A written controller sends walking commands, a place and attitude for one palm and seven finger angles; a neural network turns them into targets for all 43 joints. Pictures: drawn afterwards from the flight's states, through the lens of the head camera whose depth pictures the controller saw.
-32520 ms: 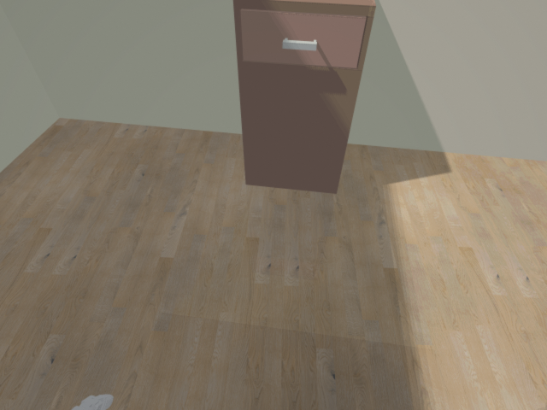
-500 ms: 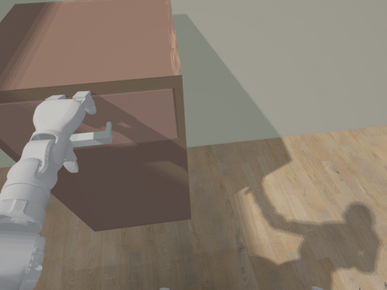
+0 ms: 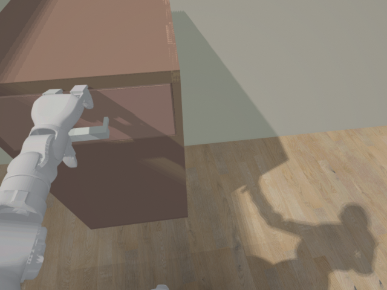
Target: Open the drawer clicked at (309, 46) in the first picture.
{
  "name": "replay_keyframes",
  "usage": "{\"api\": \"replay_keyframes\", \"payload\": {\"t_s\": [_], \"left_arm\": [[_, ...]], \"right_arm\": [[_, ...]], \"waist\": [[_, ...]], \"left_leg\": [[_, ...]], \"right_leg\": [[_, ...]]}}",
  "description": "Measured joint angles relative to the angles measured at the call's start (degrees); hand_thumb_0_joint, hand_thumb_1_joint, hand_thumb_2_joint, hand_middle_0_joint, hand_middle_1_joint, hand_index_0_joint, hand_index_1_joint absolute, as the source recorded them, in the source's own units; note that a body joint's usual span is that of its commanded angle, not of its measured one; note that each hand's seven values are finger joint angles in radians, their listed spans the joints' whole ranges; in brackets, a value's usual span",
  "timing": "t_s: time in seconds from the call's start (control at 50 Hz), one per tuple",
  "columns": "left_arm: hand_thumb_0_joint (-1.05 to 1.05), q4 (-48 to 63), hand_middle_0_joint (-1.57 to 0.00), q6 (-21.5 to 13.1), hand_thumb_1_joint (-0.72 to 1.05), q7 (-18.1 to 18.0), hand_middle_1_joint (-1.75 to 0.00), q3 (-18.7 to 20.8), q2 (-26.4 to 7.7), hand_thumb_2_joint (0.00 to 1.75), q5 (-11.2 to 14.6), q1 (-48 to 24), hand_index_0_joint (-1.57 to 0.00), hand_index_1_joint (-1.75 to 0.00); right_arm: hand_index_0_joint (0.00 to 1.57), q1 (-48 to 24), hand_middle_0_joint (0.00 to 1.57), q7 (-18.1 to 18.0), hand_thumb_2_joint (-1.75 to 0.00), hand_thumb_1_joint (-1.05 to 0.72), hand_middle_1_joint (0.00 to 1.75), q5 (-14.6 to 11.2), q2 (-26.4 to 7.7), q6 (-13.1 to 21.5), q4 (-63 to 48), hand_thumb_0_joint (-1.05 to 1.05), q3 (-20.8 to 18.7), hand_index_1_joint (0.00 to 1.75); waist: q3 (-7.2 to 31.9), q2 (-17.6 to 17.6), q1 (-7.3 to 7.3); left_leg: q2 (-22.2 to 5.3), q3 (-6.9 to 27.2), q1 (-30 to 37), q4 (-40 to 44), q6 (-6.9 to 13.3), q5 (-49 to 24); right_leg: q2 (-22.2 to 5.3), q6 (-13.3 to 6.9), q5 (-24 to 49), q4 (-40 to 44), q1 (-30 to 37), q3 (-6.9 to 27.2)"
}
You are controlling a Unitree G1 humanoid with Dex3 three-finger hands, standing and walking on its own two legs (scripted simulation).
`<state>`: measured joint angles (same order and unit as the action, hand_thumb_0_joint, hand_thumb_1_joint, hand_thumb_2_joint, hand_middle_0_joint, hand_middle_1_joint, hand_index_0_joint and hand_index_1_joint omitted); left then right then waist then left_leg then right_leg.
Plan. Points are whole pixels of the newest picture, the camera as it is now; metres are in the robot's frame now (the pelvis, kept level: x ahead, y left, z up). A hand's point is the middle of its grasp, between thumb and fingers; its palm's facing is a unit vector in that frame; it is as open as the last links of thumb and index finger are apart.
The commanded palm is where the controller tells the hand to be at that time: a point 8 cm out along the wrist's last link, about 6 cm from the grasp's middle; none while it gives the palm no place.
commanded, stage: lower the fingers behind the handle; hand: left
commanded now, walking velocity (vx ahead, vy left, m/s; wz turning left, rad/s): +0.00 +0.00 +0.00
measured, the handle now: (83, 128) +0.48 +0.28 +0.03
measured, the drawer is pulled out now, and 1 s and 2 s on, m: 0.00 0.00 0.00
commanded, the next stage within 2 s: lift the fingers back up to retry in 0.96 s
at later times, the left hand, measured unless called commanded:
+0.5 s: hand (70, 128) +0.44 +0.28 +0.08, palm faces +0.04 +0.02 -1.00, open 13.7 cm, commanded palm +0.44 +0.34 +0.06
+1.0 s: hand (70, 128) +0.44 +0.28 +0.08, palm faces +0.06 +0.03 -1.00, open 13.8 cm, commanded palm +0.43 +0.34 +0.05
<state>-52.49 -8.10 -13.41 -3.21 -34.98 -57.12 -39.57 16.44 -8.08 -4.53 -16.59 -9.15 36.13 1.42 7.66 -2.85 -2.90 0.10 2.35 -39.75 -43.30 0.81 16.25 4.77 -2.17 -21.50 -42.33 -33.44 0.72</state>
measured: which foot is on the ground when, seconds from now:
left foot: down 0.00-1.00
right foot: down 0.00-1.00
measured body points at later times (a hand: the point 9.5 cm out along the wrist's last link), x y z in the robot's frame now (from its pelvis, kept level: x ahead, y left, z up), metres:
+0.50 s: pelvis -0.02 +0.01 -0.01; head +0.03 +0.02 +0.44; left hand +0.43 +0.27 +0.14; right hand +0.07 -0.26 -0.12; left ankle +0.05 +0.12 -0.71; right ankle -0.01 -0.10 -0.71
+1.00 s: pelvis -0.03 +0.03 -0.02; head +0.02 +0.04 +0.43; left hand +0.43 +0.28 +0.14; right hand +0.05 -0.24 -0.13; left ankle +0.05 +0.12 -0.71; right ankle -0.01 -0.10 -0.71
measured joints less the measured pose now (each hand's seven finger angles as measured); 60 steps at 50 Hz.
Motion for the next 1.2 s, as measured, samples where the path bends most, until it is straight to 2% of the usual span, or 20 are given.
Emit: {"api": "replay_keyframes", "payload": {"t_s": [0.4,0.82,1.2], "left_arm": [[0.0,-2.1,-0.4,2.4,-0.49,-0.1,-1.25,-3.4,0.2,0.3,0.5,-4.1,-0.29,-1.33],[0.0,-1.5,-0.38,6.1,-0.49,-0.4,-1.29,-5.1,1.2,0.3,-0.5,-7.1,-0.29,-1.34],[0.0,-1.8,-0.37,6.3,-0.49,-0.7,-1.31,-5.0,1.0,0.3,-0.4,-7.7,-0.29,-1.32]], "right_arm": [[0.2,-0.3,0.2,-1.2,-0.9,-0.9,0.3,-0.5,-0.1,0.8,-1.3,0.01,1.8,0.3],[0.2,0.2,0.2,-1.2,-0.9,-0.9,0.3,0.3,0.6,0.7,-1.9,0.01,2.5,0.3],[0.2,0.8,0.2,-1.2,-0.9,-0.9,0.3,0.2,0.5,1.2,-2.5,0.01,2.2,0.3]], "waist": [[0.4,0.6,-0.61],[0.0,1.2,-1.21],[-0.7,1.0,-1.55]], "left_leg": [[0.4,-0.4,-3.4,-2.7,0.8,-0.1],[1.0,-1.1,-6.8,-5.4,1.5,-0.4],[1.2,-1.8,-7.5,-5.9,1.8,0.2]], "right_leg": [[-0.3,0.9,0.0,-2.8,-3.4,0.1],[-1.0,2.0,-0.1,-6.0,-6.9,0.6],[-1.3,2.5,0.2,-6.6,-7.9,1.3]]}}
